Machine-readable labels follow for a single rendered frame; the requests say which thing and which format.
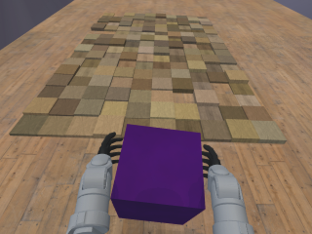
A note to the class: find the left robot hand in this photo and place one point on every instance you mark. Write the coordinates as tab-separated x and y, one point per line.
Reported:
106	146

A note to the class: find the carton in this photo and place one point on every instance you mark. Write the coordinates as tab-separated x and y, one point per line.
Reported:
159	176

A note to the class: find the right robot hand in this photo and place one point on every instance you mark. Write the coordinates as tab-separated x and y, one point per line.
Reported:
213	158

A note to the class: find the left robot forearm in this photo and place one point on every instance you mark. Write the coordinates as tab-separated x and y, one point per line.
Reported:
92	205

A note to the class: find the right robot forearm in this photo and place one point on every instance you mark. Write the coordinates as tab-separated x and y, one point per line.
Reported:
230	216

